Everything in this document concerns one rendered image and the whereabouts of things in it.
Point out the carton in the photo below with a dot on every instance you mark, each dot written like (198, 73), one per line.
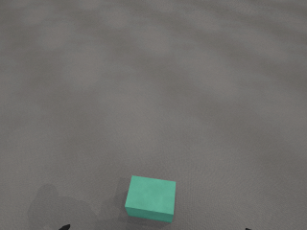
(151, 198)

